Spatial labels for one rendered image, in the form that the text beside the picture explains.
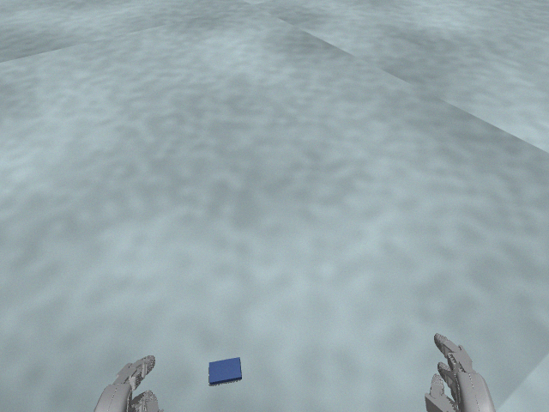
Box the right robot hand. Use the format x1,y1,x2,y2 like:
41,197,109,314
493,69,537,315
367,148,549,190
425,334,496,412

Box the small box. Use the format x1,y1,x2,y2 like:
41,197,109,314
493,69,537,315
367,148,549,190
209,357,242,385

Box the left robot hand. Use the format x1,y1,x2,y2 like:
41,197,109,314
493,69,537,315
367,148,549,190
94,355,164,412

